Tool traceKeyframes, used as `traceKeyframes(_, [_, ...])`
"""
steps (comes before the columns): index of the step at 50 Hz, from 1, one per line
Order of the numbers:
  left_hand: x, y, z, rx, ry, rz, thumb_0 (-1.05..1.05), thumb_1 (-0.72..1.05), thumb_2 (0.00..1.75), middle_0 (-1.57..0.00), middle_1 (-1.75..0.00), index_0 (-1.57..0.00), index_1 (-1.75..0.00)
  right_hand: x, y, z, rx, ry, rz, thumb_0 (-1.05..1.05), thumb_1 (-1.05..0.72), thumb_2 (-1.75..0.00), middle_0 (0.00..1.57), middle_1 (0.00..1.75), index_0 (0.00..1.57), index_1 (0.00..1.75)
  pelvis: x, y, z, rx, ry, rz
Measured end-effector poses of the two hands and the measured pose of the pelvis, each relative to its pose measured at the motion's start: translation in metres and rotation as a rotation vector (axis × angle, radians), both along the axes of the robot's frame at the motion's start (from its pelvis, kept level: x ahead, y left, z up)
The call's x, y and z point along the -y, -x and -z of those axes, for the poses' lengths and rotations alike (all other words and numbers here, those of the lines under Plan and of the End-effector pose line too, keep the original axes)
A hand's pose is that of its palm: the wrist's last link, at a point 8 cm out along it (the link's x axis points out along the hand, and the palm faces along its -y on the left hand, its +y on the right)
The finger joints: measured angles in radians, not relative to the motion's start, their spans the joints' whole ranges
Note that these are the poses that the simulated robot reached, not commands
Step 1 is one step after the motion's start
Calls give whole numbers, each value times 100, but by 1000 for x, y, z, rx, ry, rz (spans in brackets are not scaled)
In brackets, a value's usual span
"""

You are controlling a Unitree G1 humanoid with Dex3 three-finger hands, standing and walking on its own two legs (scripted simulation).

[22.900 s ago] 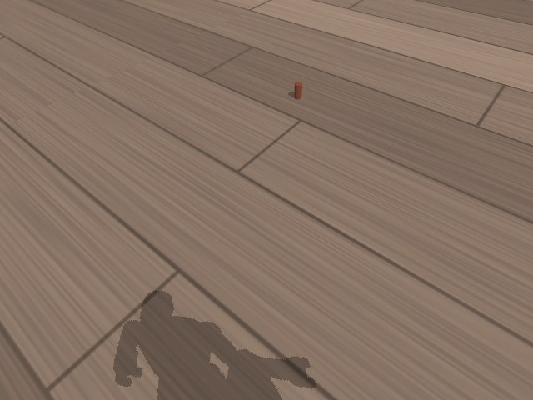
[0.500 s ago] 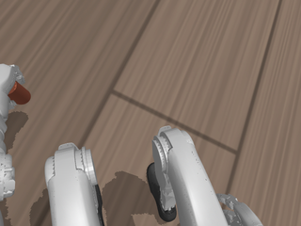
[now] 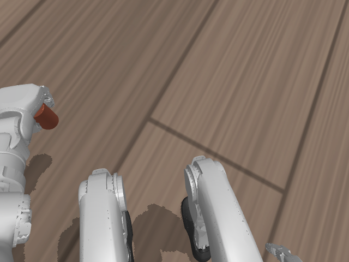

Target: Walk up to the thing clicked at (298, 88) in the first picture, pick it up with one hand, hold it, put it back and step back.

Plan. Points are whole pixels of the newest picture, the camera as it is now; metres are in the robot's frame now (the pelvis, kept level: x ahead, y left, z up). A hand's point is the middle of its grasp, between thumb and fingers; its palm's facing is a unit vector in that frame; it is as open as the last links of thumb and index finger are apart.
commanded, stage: lift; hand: left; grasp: from above
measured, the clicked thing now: (41, 114) +0.47 +0.29 -0.16
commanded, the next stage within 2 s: hold in 1.30 s
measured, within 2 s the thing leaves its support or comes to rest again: neither
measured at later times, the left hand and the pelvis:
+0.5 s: hand out of the picture +0.38 +0.29 +0.06, palm faces -0.43 -0.12 -0.90, open 7.8 cm; pelvis +0.01 +0.00 +0.15, yaw +4 degrees
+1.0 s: hand out of the picture +0.35 +0.28 +0.21, palm faces -0.46 -0.10 -0.88, open 7.8 cm; pelvis +0.05 +0.01 +0.30, yaw +5 degrees
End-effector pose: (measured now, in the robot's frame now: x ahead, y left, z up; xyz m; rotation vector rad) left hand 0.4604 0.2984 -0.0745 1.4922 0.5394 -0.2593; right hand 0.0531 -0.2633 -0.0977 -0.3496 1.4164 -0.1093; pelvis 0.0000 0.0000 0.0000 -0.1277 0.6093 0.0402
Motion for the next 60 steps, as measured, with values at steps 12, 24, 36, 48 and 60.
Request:
traceKeyframes(12, [-5,34,-76,46,17,-3,14,31,47,-100,-71,-78,-59,-3,-42,-50,127,3,-11,1,-92,-91,20,30,20,30,-2,-1,-56,16,-16,-19])
traceKeyframes(24, [2,72,-180,62,34,-25,13,29,50,-100,-73,-78,-59,-12,-78,-136,252,-3,6,1,-91,-90,20,30,20,30,-4,-9,-143,97,-39,-42])
traceKeyframes(36, [7,101,-282,41,29,-41,12,28,51,-100,-73,-78,-59,-20,-88,-227,331,-20,48,1,-91,-90,20,30,20,30,-6,-24,-234,233,-72,-57])
traceKeyframes(48, [16,107,-332,20,21,-16,14,31,48,-98,-73,-77,-59,-20,-89,-281,338,-16,59,1,-91,-90,20,30,20,30,-11,-44,-291,319,-94,-56])
traceKeyframes(60, [24,89,-379,61,16,-44,14,31,47,-99,-70,-77,-59,-21,-105,-316,343,-37,66,1,-91,-90,20,30,20,30,-11,-63,-329,385,-115,-50])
